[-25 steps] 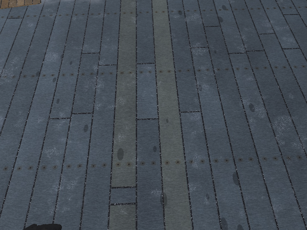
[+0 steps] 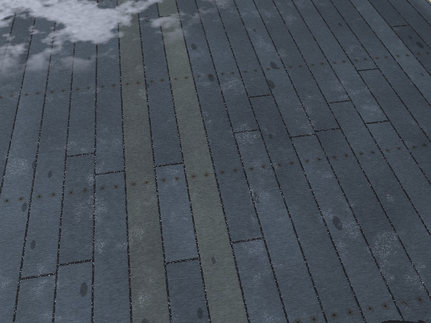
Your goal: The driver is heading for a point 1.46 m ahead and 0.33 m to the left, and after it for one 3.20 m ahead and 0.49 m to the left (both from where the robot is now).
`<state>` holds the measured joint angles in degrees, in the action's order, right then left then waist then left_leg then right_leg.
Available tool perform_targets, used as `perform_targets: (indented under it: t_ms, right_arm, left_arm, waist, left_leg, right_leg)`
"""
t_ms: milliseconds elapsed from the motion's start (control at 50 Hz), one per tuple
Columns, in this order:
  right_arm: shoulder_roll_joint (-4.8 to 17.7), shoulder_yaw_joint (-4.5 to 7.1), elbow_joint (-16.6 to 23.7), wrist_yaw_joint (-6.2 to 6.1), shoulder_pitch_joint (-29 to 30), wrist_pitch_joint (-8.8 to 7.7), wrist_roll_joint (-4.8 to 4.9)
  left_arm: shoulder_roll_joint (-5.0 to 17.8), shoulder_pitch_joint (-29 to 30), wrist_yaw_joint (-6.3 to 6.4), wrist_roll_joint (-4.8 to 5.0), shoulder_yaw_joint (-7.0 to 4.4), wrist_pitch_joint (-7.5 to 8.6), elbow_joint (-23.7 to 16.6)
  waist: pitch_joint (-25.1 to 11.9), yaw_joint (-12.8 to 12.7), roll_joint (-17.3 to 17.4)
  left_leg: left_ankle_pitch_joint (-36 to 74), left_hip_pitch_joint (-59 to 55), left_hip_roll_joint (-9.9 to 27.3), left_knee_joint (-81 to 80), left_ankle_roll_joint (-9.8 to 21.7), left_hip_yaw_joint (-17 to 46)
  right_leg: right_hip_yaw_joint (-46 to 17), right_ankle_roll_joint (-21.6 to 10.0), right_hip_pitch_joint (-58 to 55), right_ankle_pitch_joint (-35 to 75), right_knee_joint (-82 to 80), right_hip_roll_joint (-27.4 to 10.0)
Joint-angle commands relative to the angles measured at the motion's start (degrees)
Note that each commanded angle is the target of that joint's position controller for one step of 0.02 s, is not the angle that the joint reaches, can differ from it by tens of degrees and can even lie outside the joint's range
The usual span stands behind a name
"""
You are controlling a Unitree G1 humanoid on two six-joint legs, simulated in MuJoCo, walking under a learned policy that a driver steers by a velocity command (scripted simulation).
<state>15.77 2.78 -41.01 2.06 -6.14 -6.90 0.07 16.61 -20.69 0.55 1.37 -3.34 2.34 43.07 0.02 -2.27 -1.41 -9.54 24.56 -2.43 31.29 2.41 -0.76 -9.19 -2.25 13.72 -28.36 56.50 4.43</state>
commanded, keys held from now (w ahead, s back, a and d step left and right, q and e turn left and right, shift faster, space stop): w+q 0.86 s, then w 0.06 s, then w+e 0.08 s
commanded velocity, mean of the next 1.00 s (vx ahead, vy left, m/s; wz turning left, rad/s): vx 0.50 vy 0.00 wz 0.39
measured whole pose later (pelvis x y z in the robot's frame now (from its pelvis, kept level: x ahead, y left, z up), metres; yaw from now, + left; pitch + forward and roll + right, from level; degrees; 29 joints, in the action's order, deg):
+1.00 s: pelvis +0.48 +0.11 +0.00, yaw +29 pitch +2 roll -1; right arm 16.5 3.2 -36.3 2.1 -8.2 -2.1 0.7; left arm 17.7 -16.2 -0.5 1.8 -3.2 5.0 47.3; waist 3.6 -1.8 -0.5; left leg -11.2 25.2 -2.5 34.6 4.7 -2.5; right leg 0.8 0.4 18.2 -25.7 68.0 -3.9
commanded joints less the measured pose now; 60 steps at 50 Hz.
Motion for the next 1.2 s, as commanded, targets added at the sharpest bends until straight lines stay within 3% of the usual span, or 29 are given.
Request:
perform_targets:
  t_ms: [20, 40, 100, 200, 300, 340, 380, 400, 420, 440, 460, 480, 500, 540, 620, 700, 800, 840, 860, 880, 900, 920, 940, 960, 980, 1000, 1020, 1080, 1200]
  right_arm:
    - [7.67, 2.20, 0.21, -0.23, -10.97, 0.72, 0.18]
    - [6.80, 1.83, 0.30, -0.21, -9.21, 1.03, -0.11]
    - [5.98, 1.36, 0.32, -0.52, -8.71, 1.04, 0.11]
    - [9.60, 2.58, -1.37, -2.02, -11.85, 1.95, 1.15]
    - [9.89, 2.73, -2.87, -2.56, -16.79, 3.31, 1.71]
    - [10.36, 2.99, -2.76, -2.82, -16.71, 3.76, 1.71]
    - [8.82, 2.62, -2.19, -2.91, -15.67, 4.03, 1.46]
    - [6.12, 1.65, -1.04, -2.72, -14.34, 3.78, 0.88]
    - [1.57, 0.28, 0.71, -2.79, -18.47, 3.09, 0.78]
    - [3.76, 0.42, 1.66, -2.82, -20.92, 2.66, 2.07]
    - [8.31, 1.76, 0.97, -2.89, -17.59, 2.97, 2.58]
    - [8.84, 2.08, 1.42, -2.79, -14.01, 3.38, 2.12]
    - [8.01, 2.15, 1.67, -2.66, -12.58, 3.77, 1.65]
    - [6.04, 2.20, 2.27, -2.15, -11.94, 4.71, 1.57]
    - [3.81, 1.63, 4.48, -1.66, -8.55, 5.49, 1.11]
    - [2.89, 0.90, 6.24, -0.26, -2.43, 4.91, 1.16]
    - [3.75, 0.92, 9.95, 1.19, 5.00, 5.01, 1.27]
    - [5.23, 1.66, 10.76, 1.41, 4.17, 5.27, 0.99]
    - [6.65, 2.48, 10.36, 1.31, 0.98, 5.52, 0.82]
    - [8.67, 3.85, 8.39, 0.95, -6.90, 5.67, 0.84]
    - [12.21, 5.70, 5.65, -0.06, -16.95, 6.07, 1.10]
    - [19.48, 6.67, 5.41, -0.84, -17.48, 5.79, 1.52]
    - [14.82, 5.03, 6.66, -0.68, -20.04, 5.07, 1.30]
    - [11.77, 3.99, 5.84, -0.31, -18.03, 4.32, 0.38]
    - [10.61, 3.52, 5.70, -0.37, -14.41, 3.89, 0.41]
    - [8.34, 2.75, 5.64, -0.45, -10.45, 3.63, 0.17]
    - [6.57, 2.10, 5.82, -0.49, -8.11, 3.19, -0.54]
    - [6.58, 2.16, 4.34, -0.44, -6.71, 1.54, -0.71]
    - [7.15, 2.30, 1.05, -1.63, -7.94, 0.70, -1.13]
  left_arm:
    - [7.79, 5.45, 0.07, -0.40, -1.21, 1.88, -6.66]
    - [6.93, 7.41, -0.03, -1.36, -1.24, 2.31, -7.37]
    - [4.22, 5.95, -0.29, -1.75, -0.94, 2.65, -7.36]
    - [1.23, 14.78, -0.68, -1.77, 0.47, 3.13, -9.23]
    - [2.90, 21.99, -1.70, -0.71, 0.02, 4.20, -10.75]
    - [4.40, 21.39, -1.79, -0.49, -0.66, 4.65, -10.82]
    - [6.34, 14.55, -1.30, -0.79, -1.88, 4.90, -8.94]
    - [8.89, 6.91, -0.73, -1.66, -2.82, 5.02, -7.97]
    - [13.92, -0.59, -0.24, -2.42, -4.11, 4.30, -6.93]
    - [12.67, -2.74, -0.81, -1.78, -3.97, 3.57, -5.29]
    - [8.09, 0.13, -0.85, -1.38, -2.75, 3.52, -5.70]
    - [5.87, 3.09, -0.84, -1.36, -2.02, 3.38, -5.83]
    - [4.21, 6.02, -0.99, -1.56, -1.42, 3.32, -5.58]
    - [3.21, 9.10, -1.06, -2.03, -1.18, 3.57, -4.83]
    - [5.59, 8.82, -0.84, -1.84, -2.26, 4.48, -2.69]
    - [7.86, 7.91, -0.40, -1.55, -2.79, 3.97, -1.00]
    - [10.74, 4.30, -0.27, -0.14, -3.65, 2.69, 1.45]
    - [12.34, 4.20, -0.09, 0.32, -4.11, 1.94, 1.78]
    - [13.27, 4.28, 0.10, 0.57, -4.37, 1.51, 1.78]
    - [12.97, 4.38, 0.27, 0.77, -4.11, 1.11, 1.92]
    - [10.83, 2.97, 0.47, -0.18, -3.09, 1.27, 1.79]
    - [2.62, -2.90, -0.49, -2.84, -0.12, 2.35, -1.29]
    - [5.65, -0.55, -1.31, -1.02, -0.17, 4.19, -0.07]
    - [9.64, 5.80, -1.64, 1.79, -1.40, 4.75, -1.50]
    - [8.65, 8.16, -1.39, 1.77, -0.91, 4.99, -2.22]
    - [8.29, 8.82, -0.96, 0.50, -0.94, 4.72, -1.54]
    - [8.35, 7.01, -0.94, 0.09, -1.22, 3.93, -0.73]
    - [5.76, 3.73, -0.86, 0.08, -0.92, 1.41, 1.20]
    - [3.76, 10.68, -1.29, -0.10, -0.67, 1.29, -0.18]
  waist:
    - [-3.02, 6.26, 4.87]
    - [-0.18, 5.11, 4.18]
    - [-1.13, 2.47, 7.23]
    - [0.11, 4.61, 6.21]
    - [0.69, 6.74, 6.69]
    - [0.53, 5.36, 7.62]
    - [-2.24, 1.27, 7.67]
    - [-8.08, -2.70, 4.96]
    - [-16.70, -3.36, -8.09]
    - [-17.98, -2.46, -17.07]
    - [-9.96, -2.84, -9.41]
    - [-4.92, -2.23, -5.92]
    - [-1.86, -0.76, -4.19]
    - [1.06, 1.59, -6.02]
    - [1.77, 2.05, -3.24]
    - [2.60, 0.08, -1.83]
    - [4.67, -1.68, -1.46]
    - [3.02, -0.07, -2.72]
    - [0.42, 2.13, -3.63]
    - [-3.85, 6.83, -2.61]
    - [-9.12, 11.26, 0.61]
    - [-14.37, 5.54, 17.66]
    - [-24.91, 8.95, 12.47]
    - [-16.30, 10.23, 8.02]
    - [-10.32, 8.26, 5.62]
    - [-6.36, 6.05, 3.67]
    - [-4.89, 3.74, 4.90]
    - [-2.67, 1.28, 4.56]
    - [1.91, 3.41, 3.91]
  left_leg:
    - [-13.98, -28.75, 19.51, -16.46, 11.24, 31.96]
    - [-8.07, -23.49, 17.32, -17.63, 11.44, 28.29]
    - [4.00, -18.60, 13.25, -19.62, 11.57, 21.94]
    - [9.69, -13.59, 10.90, -20.51, 10.78, 15.29]
    - [5.75, -14.19, 11.63, -17.08, 9.20, 18.04]
    - [3.86, -15.20, 12.47, -14.53, 8.05, 20.86]
    - [5.87, -12.97, 9.71, -7.88, 5.73, 20.33]
    - [3.72, -7.60, 6.54, 3.87, 3.72, 17.39]
    - [-12.89, 8.58, -0.56, 22.95, -0.03, 9.21]
    - [-25.31, 19.56, 0.54, 34.78, -0.92, 8.20]
    - [-20.59, 22.61, 3.64, 39.82, -1.20, 9.68]
    - [-15.89, 22.15, 5.30, 40.17, -1.47, 8.27]
    - [-12.43, 20.43, 6.71, 38.53, -1.89, 7.66]
    - [-8.58, 16.45, 8.98, 35.60, -2.33, 7.19]
    - [-1.68, 17.23, 9.71, 29.30, -3.71, 6.49]
    - [9.49, 14.47, 9.00, 15.87, -2.95, 3.87]
    - [7.19, 13.33, 7.54, 6.82, -0.05, 0.32]
    - [1.31, 8.88, 4.74, 5.36, 2.13, -2.61]
    - [-1.41, 3.43, 2.35, 5.02, 3.46, -4.53]
    - [0.72, -8.31, -0.36, 1.60, 5.39, -5.51]
    - [3.08, -25.99, 0.96, 0.78, 7.68, -0.48]
    - [-2.67, -47.03, 17.90, -2.25, 17.61, 30.20]
    - [-11.15, -49.56, 24.04, -12.33, 21.17, 47.52]
    - [-8.34, -44.07, 22.51, -13.44, 17.53, 38.43]
    - [-3.40, -35.45, 20.54, -13.37, 15.30, 30.51]
    - [2.91, -27.46, 18.55, -13.96, 13.65, 24.18]
    - [7.66, -21.62, 16.91, -15.58, 12.82, 19.74]
    - [11.75, -14.83, 15.94, -20.88, 12.71, 12.45]
    - [14.62, -16.90, 13.03, -24.27, 8.32, -0.79]
  right_leg:
    - [2.07, 0.27, 31.05, 5.47, 15.68, -6.08]
    - [2.79, 0.51, 29.81, 8.35, 11.72, -7.59]
    - [4.47, 1.81, 23.91, 10.65, 3.48, -8.93]
    - [6.38, 4.59, 18.71, 22.60, -16.30, -7.00]
    - [5.53, 4.74, 12.47, 28.85, -26.55, -4.32]
    - [5.12, 3.64, 8.80, 26.37, -29.26, -4.22]
    - [5.92, 1.21, -2.49, 24.87, -32.69, -4.85]
    - [0.52, -1.91, -14.66, 23.29, -31.50, -11.30]
    - [-16.87, -8.44, -33.85, 18.84, -32.21, -24.24]
    - [-33.55, -13.06, -35.09, 5.71, -37.73, -30.04]
    - [-28.12, -11.22, -28.39, 0.99, -39.47, -27.40]
    - [-19.66, -9.34, -21.83, 5.36, -40.34, -24.73]
    - [-13.84, -8.52, -16.17, 10.94, -42.08, -22.11]
    - [-5.65, -7.64, -8.68, 18.34, -45.28, -19.34]
    - [3.06, -9.15, -7.13, 28.88, -48.16, -19.56]
    - [11.16, -7.66, -8.36, 32.31, -48.27, -18.30]
    - [15.46, -5.57, -14.99, 35.01, -46.02, -20.65]
    - [17.66, -4.35, -17.50, 49.89, -40.20, -20.88]
    - [18.96, -3.63, -17.82, 59.79, -34.04, -20.44]
    - [20.70, -2.37, -14.72, 64.43, -23.47, -18.91]
    - [21.11, -0.33, -3.35, 54.97, -8.92, -16.83]
    - [19.68, 3.59, 23.48, 2.65, 13.69, -7.29]
    - [6.11, 3.18, 28.15, -5.98, 22.14, -4.68]
    - [5.14, 2.07, 32.68, -1.45, 23.27, -7.39]
    - [5.85, 1.27, 32.14, 3.31, 19.36, -10.08]
    - [6.05, 1.39, 29.26, 6.85, 15.29, -12.26]
    - [5.23, 1.47, 24.80, 9.50, 12.89, -13.71]
    - [5.04, 2.68, 20.94, 14.08, 9.21, -13.95]
    - [3.85, 3.40, 24.99, 33.68, -8.61, -10.91]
